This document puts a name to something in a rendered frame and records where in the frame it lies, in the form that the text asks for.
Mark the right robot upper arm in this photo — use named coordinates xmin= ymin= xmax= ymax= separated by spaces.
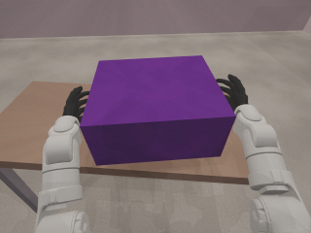
xmin=249 ymin=196 xmax=311 ymax=233

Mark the robot left hand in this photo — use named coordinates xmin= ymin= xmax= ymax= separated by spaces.
xmin=62 ymin=86 xmax=90 ymax=123

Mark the left robot upper arm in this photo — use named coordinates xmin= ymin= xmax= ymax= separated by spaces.
xmin=35 ymin=210 xmax=90 ymax=233

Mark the table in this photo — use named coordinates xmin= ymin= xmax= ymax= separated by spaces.
xmin=0 ymin=81 xmax=250 ymax=214

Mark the carton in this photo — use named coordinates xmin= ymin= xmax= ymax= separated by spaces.
xmin=80 ymin=55 xmax=236 ymax=166

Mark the right robot forearm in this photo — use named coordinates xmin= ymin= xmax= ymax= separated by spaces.
xmin=232 ymin=104 xmax=311 ymax=223

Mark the left robot forearm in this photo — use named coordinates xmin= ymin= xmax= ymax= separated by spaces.
xmin=34 ymin=116 xmax=83 ymax=233

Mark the robot right hand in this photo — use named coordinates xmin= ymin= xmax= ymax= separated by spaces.
xmin=216 ymin=74 xmax=249 ymax=111

